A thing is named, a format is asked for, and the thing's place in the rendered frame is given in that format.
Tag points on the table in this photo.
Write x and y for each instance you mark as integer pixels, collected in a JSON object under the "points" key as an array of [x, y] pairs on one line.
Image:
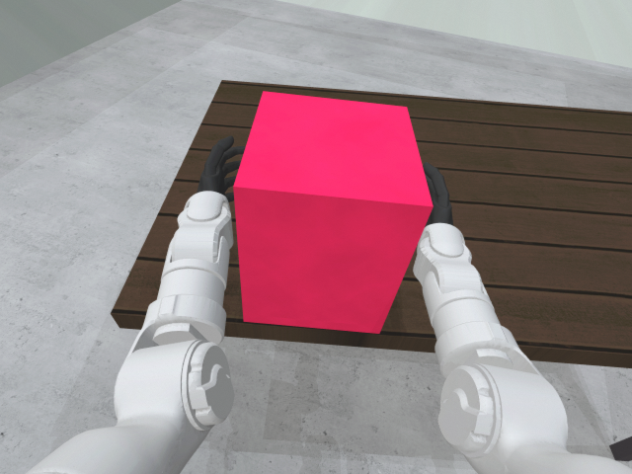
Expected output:
{"points": [[541, 194]]}

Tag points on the robot right hand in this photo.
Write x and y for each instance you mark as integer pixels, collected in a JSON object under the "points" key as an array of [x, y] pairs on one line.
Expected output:
{"points": [[441, 212]]}

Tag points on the left robot upper arm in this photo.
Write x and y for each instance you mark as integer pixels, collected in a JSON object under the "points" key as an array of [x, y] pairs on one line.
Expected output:
{"points": [[168, 398]]}

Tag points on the carton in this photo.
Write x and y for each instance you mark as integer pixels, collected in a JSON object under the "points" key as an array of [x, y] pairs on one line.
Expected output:
{"points": [[331, 200]]}

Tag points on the robot left hand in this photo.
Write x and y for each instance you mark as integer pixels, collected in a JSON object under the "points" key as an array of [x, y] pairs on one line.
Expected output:
{"points": [[215, 169]]}

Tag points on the right robot upper arm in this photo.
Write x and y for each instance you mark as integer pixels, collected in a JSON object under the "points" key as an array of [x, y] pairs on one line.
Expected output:
{"points": [[506, 421]]}

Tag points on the left robot forearm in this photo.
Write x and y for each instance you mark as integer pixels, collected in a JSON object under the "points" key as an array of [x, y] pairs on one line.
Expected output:
{"points": [[189, 304]]}

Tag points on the right robot forearm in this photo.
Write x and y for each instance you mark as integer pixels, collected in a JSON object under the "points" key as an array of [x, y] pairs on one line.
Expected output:
{"points": [[465, 324]]}

